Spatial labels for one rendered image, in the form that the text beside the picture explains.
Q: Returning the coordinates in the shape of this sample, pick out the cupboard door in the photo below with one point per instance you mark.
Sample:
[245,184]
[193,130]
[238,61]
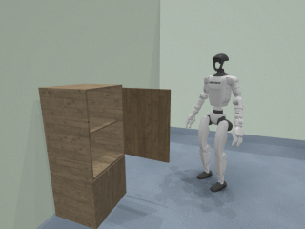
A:
[147,123]

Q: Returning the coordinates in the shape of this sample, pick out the left robot upper arm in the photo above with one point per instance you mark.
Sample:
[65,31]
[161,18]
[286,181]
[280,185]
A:
[233,81]

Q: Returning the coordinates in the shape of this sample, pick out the robot left forearm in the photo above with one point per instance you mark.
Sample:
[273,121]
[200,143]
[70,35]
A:
[238,113]

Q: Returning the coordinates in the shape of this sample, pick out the left robot thigh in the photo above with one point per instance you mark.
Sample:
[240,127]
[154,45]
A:
[221,137]

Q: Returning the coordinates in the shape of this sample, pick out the left robot hand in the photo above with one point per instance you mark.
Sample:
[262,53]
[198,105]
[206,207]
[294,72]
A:
[238,131]

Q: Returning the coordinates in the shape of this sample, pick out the right robot upper arm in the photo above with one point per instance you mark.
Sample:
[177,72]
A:
[205,93]

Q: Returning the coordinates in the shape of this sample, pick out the right robot hand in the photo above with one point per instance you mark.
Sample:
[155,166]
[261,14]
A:
[190,120]

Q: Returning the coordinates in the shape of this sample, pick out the robot right forearm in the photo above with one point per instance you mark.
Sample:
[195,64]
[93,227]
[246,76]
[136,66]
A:
[198,106]

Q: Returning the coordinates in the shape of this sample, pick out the robot head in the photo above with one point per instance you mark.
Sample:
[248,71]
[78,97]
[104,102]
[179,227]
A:
[220,58]

